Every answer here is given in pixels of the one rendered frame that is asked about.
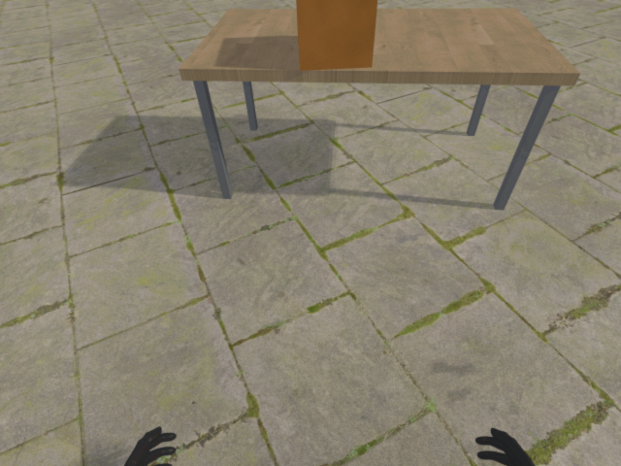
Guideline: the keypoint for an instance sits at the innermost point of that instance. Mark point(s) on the carton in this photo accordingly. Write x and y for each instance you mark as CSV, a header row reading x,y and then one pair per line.
x,y
336,34

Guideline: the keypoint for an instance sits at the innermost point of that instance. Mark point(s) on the robot right hand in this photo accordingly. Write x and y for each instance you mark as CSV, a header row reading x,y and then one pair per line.
x,y
513,454

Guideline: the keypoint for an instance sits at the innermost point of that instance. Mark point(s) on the robot left hand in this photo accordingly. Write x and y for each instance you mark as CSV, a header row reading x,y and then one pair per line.
x,y
141,454

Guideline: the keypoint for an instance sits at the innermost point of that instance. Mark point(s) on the table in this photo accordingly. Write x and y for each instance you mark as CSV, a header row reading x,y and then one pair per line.
x,y
432,46

